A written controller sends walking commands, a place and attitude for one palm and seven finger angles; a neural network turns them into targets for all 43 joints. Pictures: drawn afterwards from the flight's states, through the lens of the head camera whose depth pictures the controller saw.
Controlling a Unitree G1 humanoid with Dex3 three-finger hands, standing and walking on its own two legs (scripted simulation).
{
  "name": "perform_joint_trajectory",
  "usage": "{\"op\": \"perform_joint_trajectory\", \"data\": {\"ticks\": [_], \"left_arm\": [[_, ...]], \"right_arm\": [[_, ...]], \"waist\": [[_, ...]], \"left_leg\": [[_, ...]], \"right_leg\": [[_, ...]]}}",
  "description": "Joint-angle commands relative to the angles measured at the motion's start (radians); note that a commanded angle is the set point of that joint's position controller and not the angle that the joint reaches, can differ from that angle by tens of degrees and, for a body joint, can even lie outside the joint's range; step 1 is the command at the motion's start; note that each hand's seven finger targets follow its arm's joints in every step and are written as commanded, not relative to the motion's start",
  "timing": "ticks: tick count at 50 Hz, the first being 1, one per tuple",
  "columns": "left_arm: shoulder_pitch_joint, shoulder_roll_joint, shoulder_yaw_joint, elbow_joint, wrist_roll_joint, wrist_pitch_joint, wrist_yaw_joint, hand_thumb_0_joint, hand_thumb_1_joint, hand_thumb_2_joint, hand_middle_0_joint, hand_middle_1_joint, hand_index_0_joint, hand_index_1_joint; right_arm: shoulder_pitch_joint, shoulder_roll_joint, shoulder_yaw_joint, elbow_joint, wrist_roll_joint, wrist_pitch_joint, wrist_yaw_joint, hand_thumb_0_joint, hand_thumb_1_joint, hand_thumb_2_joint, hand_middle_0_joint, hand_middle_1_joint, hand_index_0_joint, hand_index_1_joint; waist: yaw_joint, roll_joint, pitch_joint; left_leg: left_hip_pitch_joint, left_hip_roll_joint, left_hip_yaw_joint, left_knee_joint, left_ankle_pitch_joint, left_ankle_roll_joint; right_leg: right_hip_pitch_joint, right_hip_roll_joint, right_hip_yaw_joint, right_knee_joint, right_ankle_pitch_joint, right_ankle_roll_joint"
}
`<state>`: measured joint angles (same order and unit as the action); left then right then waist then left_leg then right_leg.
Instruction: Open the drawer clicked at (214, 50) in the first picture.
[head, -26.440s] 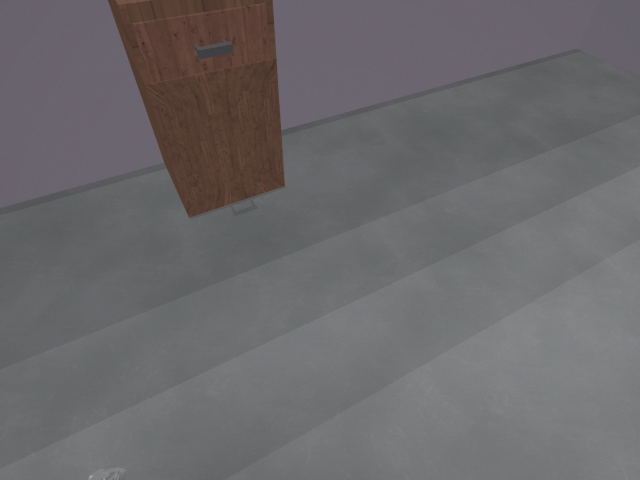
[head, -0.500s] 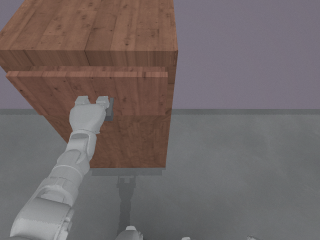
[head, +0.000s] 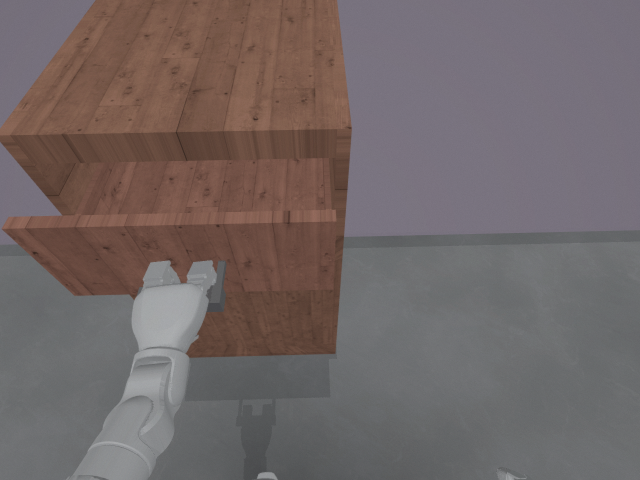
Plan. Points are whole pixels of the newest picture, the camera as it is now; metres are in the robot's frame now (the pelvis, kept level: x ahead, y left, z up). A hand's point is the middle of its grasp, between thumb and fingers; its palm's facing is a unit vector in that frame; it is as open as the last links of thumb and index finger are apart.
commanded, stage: pull the drawer open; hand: left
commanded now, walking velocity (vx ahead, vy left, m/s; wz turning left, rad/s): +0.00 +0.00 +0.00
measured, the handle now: (185, 284) +0.38 +0.20 -0.01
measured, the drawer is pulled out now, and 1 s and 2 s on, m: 0.12 0.19 0.30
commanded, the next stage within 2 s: open the thumb to release the handle in 1.94 s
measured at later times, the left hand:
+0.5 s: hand (187, 326) +0.33 +0.19 -0.03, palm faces -0.02 -0.05 -1.00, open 5.9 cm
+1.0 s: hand (177, 385) +0.25 +0.19 -0.03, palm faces +0.04 -0.09 -0.99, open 5.8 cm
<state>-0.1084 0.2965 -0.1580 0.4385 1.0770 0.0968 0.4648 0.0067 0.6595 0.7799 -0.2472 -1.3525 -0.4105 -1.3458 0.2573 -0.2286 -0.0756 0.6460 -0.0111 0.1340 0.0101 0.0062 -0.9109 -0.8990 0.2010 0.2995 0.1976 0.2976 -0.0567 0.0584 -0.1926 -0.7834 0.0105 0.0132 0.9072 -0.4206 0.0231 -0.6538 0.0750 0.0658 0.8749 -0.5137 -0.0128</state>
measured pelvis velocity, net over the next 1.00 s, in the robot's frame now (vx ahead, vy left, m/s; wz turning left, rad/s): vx -0.01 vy -0.01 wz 0.03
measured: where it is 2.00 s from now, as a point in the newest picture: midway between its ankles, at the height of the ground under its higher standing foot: outside the picture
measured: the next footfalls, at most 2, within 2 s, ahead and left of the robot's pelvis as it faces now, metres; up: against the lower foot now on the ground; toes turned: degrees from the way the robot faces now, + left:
none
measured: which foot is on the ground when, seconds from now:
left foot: down 0.00-1.00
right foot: down 0.00-1.00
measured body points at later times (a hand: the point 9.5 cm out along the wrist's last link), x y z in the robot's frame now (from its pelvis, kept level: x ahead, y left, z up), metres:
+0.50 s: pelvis -0.03 -0.01 -0.01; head +0.03 -0.03 +0.44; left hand +0.33 +0.19 +0.02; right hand +0.10 -0.26 -0.14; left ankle +0.00 +0.10 -0.69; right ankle -0.06 -0.12 -0.69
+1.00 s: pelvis -0.01 -0.01 -0.01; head +0.04 -0.02 +0.43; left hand +0.24 +0.19 +0.02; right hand +0.18 -0.25 -0.12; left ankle +0.00 +0.10 -0.69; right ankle -0.06 -0.12 -0.69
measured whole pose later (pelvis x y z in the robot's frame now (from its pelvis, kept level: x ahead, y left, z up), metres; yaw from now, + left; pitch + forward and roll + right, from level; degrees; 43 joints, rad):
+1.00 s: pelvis -0.01 -0.01 -0.01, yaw +2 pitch +15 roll -1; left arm 0.15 0.28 -0.21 0.18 1.11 0.09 0.51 0.01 0.65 0.80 -0.25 -1.35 -0.42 -1.36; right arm 0.13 -0.24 -0.06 0.60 -0.03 0.13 0.02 0.01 -0.91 -0.90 0.20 0.30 0.20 0.30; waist 0.01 0.06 -0.19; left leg -0.81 0.00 -0.01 0.99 -0.45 0.01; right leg -0.67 0.07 0.03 0.98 -0.57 -0.03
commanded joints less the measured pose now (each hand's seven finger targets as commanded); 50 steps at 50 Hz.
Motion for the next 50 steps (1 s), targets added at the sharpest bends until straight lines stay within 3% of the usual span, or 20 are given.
{"op": "perform_joint_trajectory", "data": {"ticks": [1, 4, 10, 12, 14, 17, 21, 22, 24, 30, 33, 40, 41, 42, 43, 44, 45, 46, 49, 50], "left_arm": [[-0.348, 0.128, 0.073, -0.126, 0.028, 0.005, 0.062, 0.0, 0.9, 0.9, -0.4, -1.35, -0.4, -1.35], [-0.412, 0.099, 0.039, -0.127, 0.026, 0.017, 0.054, 0.0, 0.9, 0.9, -0.4, -1.35, -0.4, -1.35], [-0.455, 0.064, 0.004, -0.064, 0.003, 0.01, 0.015, 0.0, 0.9, 0.9, -0.4, -1.35, -0.4, -1.35], [-0.469, 0.085, 0.018, -0.036, 0.004, -0.002, 0.007, 0.0, 0.9, 0.9, -0.4, -1.35, -0.4, -1.35], [-0.51, 0.108, 0.03, -0.057, 0.012, -0.025, 0.004, 0.0, 0.9, 0.9, -0.4, -1.35, -0.4, -1.35], [-0.503, 0.07, 0.004, -0.02, 0.015, -0.042, 0.005, 0.0, 0.9, 0.9, -0.4, -1.35, -0.4, -1.35], [-0.545, 0.091, 0.013, -0.03, 0.021, -0.058, 0.013, 0.0, 0.9, 0.9, -0.4, -1.35, -0.4, -1.35], [-0.527, 0.091, 0.018, -0.009, 0.018, -0.057, 0.016, 0.0, 0.9, 0.9, -0.4, -1.35, -0.4, -1.35], [-0.426, 0.103, 0.04, -0.035, 0.011, -0.054, 0.017, 0.0, 0.9, 0.9, -0.4, -1.35, -0.4, -1.35], [-0.119, 0.099, 0.052, -0.15, -0.031, -0.037, 0.007, 0.0, 0.9, 0.9, -0.4, -1.35, -0.4, -1.35], [0.066, 0.113, 0.072, -0.252, -0.042, -0.031, 0.012, 0.0, 0.9, 0.9, -0.4, -1.35, -0.4, -1.35], [0.368, 0.084, 0.054, -0.49, -0.023, -0.019, 0.057, 0.0, 0.9, 0.9, -0.4, -1.35, -0.4, -1.35], [0.388, 0.085, 0.052, -0.531, -0.018, -0.02, 0.065, 0.0, 0.9, 0.9, -0.4, -1.35, -0.4, -1.35], [0.232, 0.093, 0.045, -0.51, -0.006, -0.012, 0.075, 0.0, 0.9, 0.9, -0.4, -1.35, -0.4, -1.35], [0.029, 0.115, 0.06, -0.51, 0.012, -0.014, 0.087, 0.0, 0.9, 0.9, -0.4, -1.35, -0.4, -1.35], [0.05, 0.114, 0.071, -0.505, 0.033, -0.019, 0.102, 0.0, 0.9, 0.9, -0.4, -1.35, -0.4, -1.35], [0.137, 0.099, 0.069, -0.436, 0.036, -0.009, 0.107, 0.0, 0.9, 0.9, -0.4, -1.35, -0.4, -1.35], [0.123, 0.088, 0.052, -0.463, 0.036, -0.005, 0.108, 0.0, 0.9, 0.9, -0.4, -1.35, -0.4, -1.35], [0.092, 0.075, 0.021, -0.484, 0.029, 0.018, 0.094, 0.0, 0.9, 0.9, -0.4, -1.35, -0.4, -1.35], [0.111, 0.067, 0.015, -0.45, 0.019, 0.03, 0.084, 0.0, 0.9, 0.9, -0.4, -1.35, -0.4, -1.35]], "right_arm": [[-0.035, -0.126, -0.034, -0.086, -0.015, -0.046, -0.022, 0.0, -0.9, -0.9, 0.2, 0.3, 0.2, 0.3], [-0.041, -0.12, -0.036, -0.093, -0.011, -0.039, -0.019, 0.0, -0.9, -0.9, 0.2, 0.3, 0.2, 0.3], [-0.055, -0.113, -0.03, -0.112, -0.005, -0.031, -0.035, 0.0, -0.9, -0.9, 0.2, 0.3, 0.2, 0.3], [-0.059, -0.112, -0.025, -0.113, -0.005, -0.03, -0.04, 0.0, -0.9, -0.9, 0.2, 0.3, 0.2, 0.3], [-0.066, -0.107, -0.021, -0.113, -0.005, -0.029, -0.044, 0.0, -0.9, -0.9, 0.2, 0.3, 0.2, 0.3], [-0.053, -0.103, -0.026, -0.112, -0.006, -0.033, -0.042, 0.0, -0.9, -0.9, 0.2, 0.3, 0.2, 0.3], [-0.05, -0.102, -0.025, -0.105, -0.004, -0.033, -0.042, 0.0, -0.9, -0.9, 0.2, 0.3, 0.2, 0.3], [-0.039, -0.103, -0.03, -0.102, -0.005, -0.034, -0.042, 0.0, -0.9, -0.9, 0.2, 0.3, 0.2, 0.3], [-0.053, -0.103, -0.027, -0.114, -0.002, -0.032, -0.039, 0.0, -0.9, -0.9, 0.2, 0.3, 0.2, 0.3], [-0.069, -0.114, -0.027, -0.148, 0.003, -0.033, -0.026, 0.0, -0.9, -0.9, 0.2, 0.3, 0.2, 0.3], [-0.088, -0.118, -0.025, -0.172, 0.0, -0.038, -0.015, 0.0, -0.9, -0.9, 0.2, 0.3, 0.2, 0.3], [-0.13, -0.11, -0.02, -0.215, -0.011, -0.045, 0.023, 0.0, -0.9, -0.9, 0.2, 0.3, 0.2, 0.3], [-0.141, -0.11, -0.017, -0.223, -0.017, -0.045, 0.028, 0.0, -0.9, -0.9, 0.2, 0.3, 0.2, 0.3], [-0.137, -0.117, -0.015, -0.198, -0.02, -0.041, 0.021, 0.0, -0.9, -0.9, 0.2, 0.3, 0.2, 0.3], [-0.137, -0.122, -0.015, -0.171, -0.027, -0.042, 0.006, 0.0, -0.9, -0.9, 0.2, 0.3, 0.2, 0.3], [-0.147, -0.114, -0.017, -0.178, -0.033, -0.047, 0.004, 0.0, -0.9, -0.9, 0.2, 0.3, 0.2, 0.3], [-0.14, -0.113, -0.021, -0.176, -0.03, -0.053, 0.0, 0.0, -0.9, -0.9, 0.2, 0.3, 0.2, 0.3], [-0.155, -0.112, -0.012, -0.179, -0.032, -0.052, 0.004, 0.0, -0.9, -0.9, 0.2, 0.3, 0.2, 0.3], [-0.177, -0.105, -0.008, -0.188, -0.026, -0.042, 0.002, 0.0, -0.9, -0.9, 0.2, 0.3, 0.2, 0.3], [-0.169, -0.101, -0.01, -0.19, -0.018, -0.041, -0.004, 0.0, -0.9, -0.9, 0.2, 0.3, 0.2, 0.3]], "waist": [[0.012, 0.0, -0.281], [0.014, 0.008, -0.335], [0.006, -0.043, -0.303], [0.01, -0.051, -0.287], [0.017, -0.032, -0.334], [0.007, -0.033, -0.288], [0.01, -0.037, -0.321], [0.006, -0.047, -0.302], [0.036, -0.043, -0.349], [0.061, -0.073, -0.284], [0.083, -0.051, -0.29], [0.086, -0.017, -0.242], [0.086, -0.017, -0.263], [0.038, -0.033, -0.227], [0.009, -0.019, -0.206], [0.035, 0.005, -0.234], [0.043, -0.013, -0.214], [0.052, 0.0, -0.253], [0.061, -0.012, -0.287], [0.055, -0.032, -0.258]], "left_leg": [[0.358, -0.014, -0.014, -0.023, 0.441, 0.01], [0.401, -0.016, -0.02, -0.016, 0.466, 0.008], [0.363, -0.026, -0.02, -0.012, 0.408, 0.017], [0.333, -0.03, -0.015, -0.011, 0.375, 0.019], [0.34, -0.032, -0.013, -0.007, 0.384, 0.016], [0.318, -0.032, -0.017, -0.002, 0.346, 0.018], [0.297, -0.034, -0.014, -0.002, 0.311, 0.019], [0.292, -0.035, -0.014, -0.001, 0.304, 0.021], [0.299, -0.037, -0.006, -0.01, 0.32, 0.02], [0.275, -0.036, 0.002, -0.044, 0.341, 0.019], [0.289, -0.035, 0.007, -0.052, 0.381, 0.015], [0.325, -0.022, -0.007, -0.027, 0.461, 0.006], [0.335, -0.021, -0.006, -0.017, 0.472, 0.007], [0.314, -0.022, -0.015, -0.005, 0.424, 0.008], [0.304, -0.019, -0.023, 0.008, 0.392, 0.008], [0.331, -0.02, -0.022, 0.009, 0.387, 0.008], [0.332, -0.022, -0.025, 0.011, 0.388, 0.008], [0.341, -0.023, -0.021, 0.012, 0.393, 0.007], [0.377, -0.025, -0.023, 0.01, 0.433, 0.008], [0.369, -0.029, -0.024, 0.007, 0.423, 0.012]], "right_leg": [[-0.061, 0.012, -0.081, -0.056, 0.47, -0.027], [-0.063, 0.012, -0.084, -0.05, 0.465, -0.029], [-0.046, 0.009, -0.08, -0.062, 0.462, -0.029], [-0.041, 0.005, -0.072, -0.065, 0.458, -0.027], [-0.037, 0.002, -0.065, -0.056, 0.464, -0.026], [-0.066, 0.004, -0.069, -0.061, 0.427, -0.03], [-0.061, 0.001, -0.062, -0.059, 0.407, -0.028], [-0.06, 0.002, -0.062, -0.063, 0.405, -0.03], [-0.015, 0.003, -0.054, -0.067, 0.428, -0.029], [0.069, 0.005, -0.048, -0.084, 0.511, -0.03], [0.103, 0.005, -0.046, -0.081, 0.556, -0.034], [0.047, 0.01, -0.061, -0.038, 0.56, -0.036], [0.04, 0.007, -0.062, -0.032, 0.572, -0.032], [0.0, 0.004, -0.062, -0.03, 0.548, -0.03], [-0.049, 0.003, -0.062, -0.023, 0.512, -0.03], [-0.068, 0.004, -0.064, -0.019, 0.479, -0.029], [-0.069, 0.01, -0.075, -0.014, 0.461, -0.034], [-0.065, 0.007, -0.076, -0.012, 0.462, -0.033], [-0.037, 0.004, -0.071, -0.015, 0.491, -0.032], [-0.024, 0.005, -0.076, -0.026, 0.494, -0.031]]}}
